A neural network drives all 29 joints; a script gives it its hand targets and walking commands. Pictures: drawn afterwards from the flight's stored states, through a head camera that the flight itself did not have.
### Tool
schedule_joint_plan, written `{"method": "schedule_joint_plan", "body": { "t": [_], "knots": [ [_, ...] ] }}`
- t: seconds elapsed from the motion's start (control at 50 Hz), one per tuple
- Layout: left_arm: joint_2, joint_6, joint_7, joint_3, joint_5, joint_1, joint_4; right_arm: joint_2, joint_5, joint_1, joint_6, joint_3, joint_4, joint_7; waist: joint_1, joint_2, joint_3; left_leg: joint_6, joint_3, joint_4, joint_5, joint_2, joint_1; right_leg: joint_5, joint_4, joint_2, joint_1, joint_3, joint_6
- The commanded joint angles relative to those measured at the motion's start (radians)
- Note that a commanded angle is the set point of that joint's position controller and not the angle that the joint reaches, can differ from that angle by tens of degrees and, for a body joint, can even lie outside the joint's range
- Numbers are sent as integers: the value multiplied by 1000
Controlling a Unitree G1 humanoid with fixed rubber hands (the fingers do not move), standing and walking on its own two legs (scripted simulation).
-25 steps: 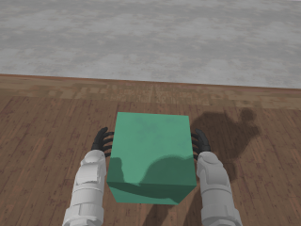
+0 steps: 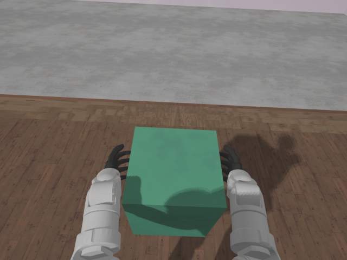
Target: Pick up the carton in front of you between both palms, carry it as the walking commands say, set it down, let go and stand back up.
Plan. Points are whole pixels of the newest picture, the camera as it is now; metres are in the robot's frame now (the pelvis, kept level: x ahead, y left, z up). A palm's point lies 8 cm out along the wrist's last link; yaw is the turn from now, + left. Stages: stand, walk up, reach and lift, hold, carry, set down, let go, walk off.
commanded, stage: reach and lift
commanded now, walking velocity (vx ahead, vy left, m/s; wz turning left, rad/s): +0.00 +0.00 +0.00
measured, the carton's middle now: (172, 185) +0.32 +0.00 -0.04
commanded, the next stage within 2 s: hold in 0.56 s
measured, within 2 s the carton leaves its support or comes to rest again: neither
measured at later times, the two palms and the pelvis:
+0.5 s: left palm (112, 170) +0.31 +0.15 +0.04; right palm (234, 171) +0.31 -0.15 +0.04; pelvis +0.02 +0.00 +0.01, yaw +0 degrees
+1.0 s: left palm (110, 171) +0.29 +0.15 +0.06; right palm (237, 173) +0.30 -0.15 +0.06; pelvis +0.00 +0.00 +0.00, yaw +0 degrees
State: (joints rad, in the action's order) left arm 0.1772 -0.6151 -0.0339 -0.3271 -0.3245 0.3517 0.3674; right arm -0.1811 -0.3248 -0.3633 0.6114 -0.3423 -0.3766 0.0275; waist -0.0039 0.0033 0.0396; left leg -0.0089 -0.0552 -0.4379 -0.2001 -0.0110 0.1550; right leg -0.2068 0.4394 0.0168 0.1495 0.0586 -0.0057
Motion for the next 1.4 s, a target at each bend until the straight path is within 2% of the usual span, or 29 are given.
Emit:
{"method": "schedule_joint_plan", "body": {
  "t": [0.0,0.28,0.52,0.64,0.76,0.94,1.08,1.28,1.3,1.34,1.36,1.38],
  "knots": [
    [903,14,-215,523,208,473,18,-910,207,-452,-7,527,-39,225,-1,-5,-251,12,0,83,69,-77,-86,68,-91,72,-56,5,7],
    [888,-20,-198,567,241,347,-85,-879,236,-330,25,567,67,215,2,-8,-259,0,-14,106,232,-80,-155,214,-116,82,-116,11,3],
    [873,-50,-195,585,256,331,-134,-870,253,-312,55,586,115,208,2,-5,-236,2,-16,115,226,-81,-163,215,-125,79,-124,14,0],
    [865,-89,-189,652,299,308,-230,-874,296,-285,98,656,213,197,6,-1,-275,-1,-21,126,285,-81,-199,284,-137,78,-170,20,-7],
    [811,-129,-187,592,262,311,-194,-824,262,-289,138,594,176,194,2,-2,-137,8,-12,152,104,-77,-148,107,-161,68,-119,13,2],
    [848,-119,-201,592,266,419,-159,-858,266,-394,129,596,143,208,5,-2,-169,12,-9,132,33,-72,-137,38,-143,64,-109,8,7],
    [855,-118,-202,581,258,431,-135,-859,257,-408,128,583,121,210,4,-2,-173,9,-6,132,41,-71,-140,43,-142,66,-111,6,5],
    [857,-122,-194,587,263,388,-158,-851,263,-370,128,587,143,209,4,-7,-193,3,-8,137,127,-71,-170,120,-145,71,-135,6,1],
    [861,-130,-194,615,286,416,-164,-853,287,-423,134,622,156,208,1,-38,-232,12,8,74,-13,110,-50,-13,-55,-110,-11,-5,11],
    [865,-138,-191,635,312,437,-197,-856,306,-403,143,638,171,203,6,-57,-217,31,-62,146,-456,122,46,-390,-44,-70,90,-2,12],
    [873,-143,-189,655,322,449,-214,-857,317,-414,149,655,190,198,9,-76,-200,40,-93,172,-566,137,60,-457,-14,-53,149,-20,6],
    [880,-150,-187,678,336,456,-233,-862,328,-418,156,676,211,192,11,-110,-198,57,-138,190,-556,170,49,-371,56,-35,179,-61,-2]
  ]
}}
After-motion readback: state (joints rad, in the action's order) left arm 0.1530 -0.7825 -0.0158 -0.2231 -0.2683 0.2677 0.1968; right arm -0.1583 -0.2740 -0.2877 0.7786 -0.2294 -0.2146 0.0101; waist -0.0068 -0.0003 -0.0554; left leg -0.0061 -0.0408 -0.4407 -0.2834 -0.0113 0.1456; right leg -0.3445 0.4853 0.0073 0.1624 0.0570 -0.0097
